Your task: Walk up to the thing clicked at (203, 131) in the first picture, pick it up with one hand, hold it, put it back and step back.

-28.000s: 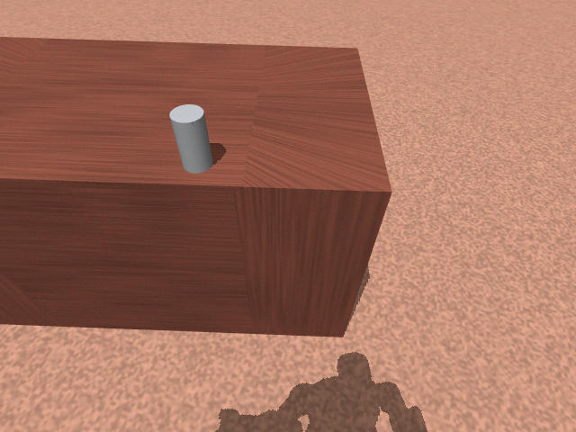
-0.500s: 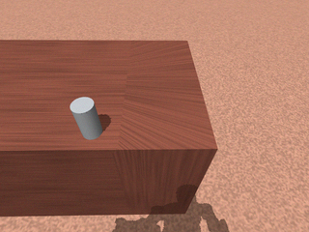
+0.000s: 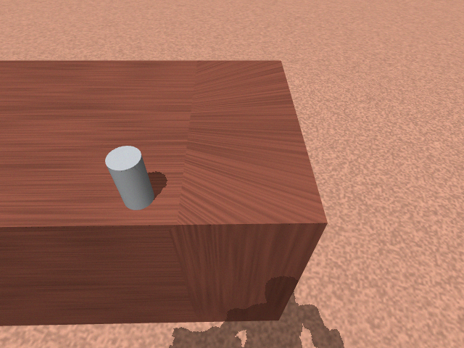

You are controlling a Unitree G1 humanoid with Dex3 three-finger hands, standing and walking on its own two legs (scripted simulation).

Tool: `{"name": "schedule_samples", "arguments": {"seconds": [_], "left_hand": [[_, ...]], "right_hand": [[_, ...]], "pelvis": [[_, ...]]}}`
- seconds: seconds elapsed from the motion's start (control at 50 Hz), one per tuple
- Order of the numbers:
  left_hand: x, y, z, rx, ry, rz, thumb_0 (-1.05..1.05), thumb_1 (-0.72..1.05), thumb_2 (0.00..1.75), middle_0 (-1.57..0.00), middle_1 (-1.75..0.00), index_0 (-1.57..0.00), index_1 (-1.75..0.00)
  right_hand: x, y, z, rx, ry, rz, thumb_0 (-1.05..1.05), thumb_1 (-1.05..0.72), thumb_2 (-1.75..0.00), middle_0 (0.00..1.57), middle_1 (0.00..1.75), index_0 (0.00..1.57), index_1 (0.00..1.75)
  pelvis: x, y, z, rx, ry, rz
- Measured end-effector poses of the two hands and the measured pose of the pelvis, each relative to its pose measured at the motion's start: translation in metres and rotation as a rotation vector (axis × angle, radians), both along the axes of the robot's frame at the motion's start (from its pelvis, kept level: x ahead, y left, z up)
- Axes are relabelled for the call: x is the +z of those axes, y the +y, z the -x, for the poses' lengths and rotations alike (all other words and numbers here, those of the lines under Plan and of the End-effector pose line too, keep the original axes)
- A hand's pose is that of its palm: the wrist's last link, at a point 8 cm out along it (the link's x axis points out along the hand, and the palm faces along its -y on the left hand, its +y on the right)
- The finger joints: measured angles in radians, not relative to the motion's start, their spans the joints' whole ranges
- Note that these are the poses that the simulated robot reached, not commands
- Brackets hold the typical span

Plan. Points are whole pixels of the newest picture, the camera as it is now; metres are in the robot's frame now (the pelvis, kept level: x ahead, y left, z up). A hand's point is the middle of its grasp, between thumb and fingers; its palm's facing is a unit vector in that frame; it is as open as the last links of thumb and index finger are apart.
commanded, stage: stand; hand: left
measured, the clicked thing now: (132, 179) +0.44 +0.21 +0.03
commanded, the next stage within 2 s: step back in 0.64 s
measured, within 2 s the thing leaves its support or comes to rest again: neither
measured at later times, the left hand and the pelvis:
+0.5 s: hand out of the picture +0.07 +0.25 -0.15, palm faces -0.02 -0.94 -0.35, open 7.4 cm; pelvis +0.00 +0.00 +0.00, yaw +0 degrees
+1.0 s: hand out of the picture +0.08 +0.32 -0.19, palm faces -0.03 -0.93 -0.37, open 7.4 cm; pelvis -0.08 +0.06 -0.03, yaw -1 degrees
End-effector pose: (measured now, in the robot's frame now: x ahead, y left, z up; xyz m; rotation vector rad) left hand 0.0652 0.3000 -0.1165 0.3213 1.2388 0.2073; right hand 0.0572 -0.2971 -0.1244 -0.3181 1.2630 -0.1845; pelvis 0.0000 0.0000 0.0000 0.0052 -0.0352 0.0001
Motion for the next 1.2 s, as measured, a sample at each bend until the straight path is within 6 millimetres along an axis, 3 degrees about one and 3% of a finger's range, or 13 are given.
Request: {"name": "schedule_samples", "arguments": {"seconds": [0.64, 0.78, 0.88, 1.0, 1.1, 1.2], "left_hand": [[0.0, -0.002, -0.004, -0.007, -0.004, 0.001, 0.01, 0.9, 0.9, -0.2, -0.3, -0.2, -0.3], [-0.003, 0.012, -0.004, 0.007, -0.034, -0.023, 0.01, 0.9, 0.9, -0.2, -0.3, -0.2, -0.3], [-0.012, 0.036, -0.003, -0.045, -0.046, -0.041, 0.01, 0.9, 0.9, -0.21, -0.3, -0.2, -0.3], [-0.035, 0.065, -0.008, -0.057, -0.111, -0.017, 0.01, 0.9, 0.9, -0.2, -0.3, -0.2, -0.3], [-0.03, 0.066, 0.011, -0.055, -0.076, 0.022, 0.01, 0.91, 0.9, -0.2, -0.3, -0.2, -0.3], [-0.028, 0.071, 0.044, -0.078, -0.025, 0.027, 0.01, 0.91, 0.9, -0.2, -0.3, -0.2, -0.3]], "right_hand": [[0.001, -0.002, -0.001, -0.003, -0.002, 0.004, 0.01, -0.9, -0.9, 0.2, 0.3, 0.21, 0.3], [-0.005, -0.006, 0.0, -0.008, -0.009, 0.026, 0.01, -0.9, -0.9, 0.21, 0.3, 0.21, 0.3], [-0.004, 0.001, 0.021, -0.013, -0.003, 0.063, 0.0, -0.9, -0.9, 0.2, 0.3, 0.21, 0.3], [0.0, 0.028, 0.076, -0.017, 0.059, 0.125, 0.0, -0.9, -0.9, 0.2, 0.3, 0.21, 0.3], [0.019, 0.051, 0.116, -0.044, 0.12, 0.124, 0.01, -0.9, -0.9, 0.21, 0.3, 0.21, 0.3], [0.02, 0.06, 0.123, -0.082, 0.063, 0.129, 0.01, -0.9, -0.9, 0.21, 0.3, 0.21, 0.3]], "pelvis": [[0.0, -0.001, -0.001, -0.003, 0.002, 0.0], [-0.008, 0.007, 0.025, -0.008, 0.007, 0.001], [-0.017, 0.028, 0.049, -0.007, 0.025, 0.003], [-0.03, 0.056, 0.077, -0.018, 0.01, -0.003], [-0.011, 0.067, 0.088, -0.008, 0.031, 0.034], [-0.008, 0.077, 0.1, -0.046, 0.024, 0.025]]}}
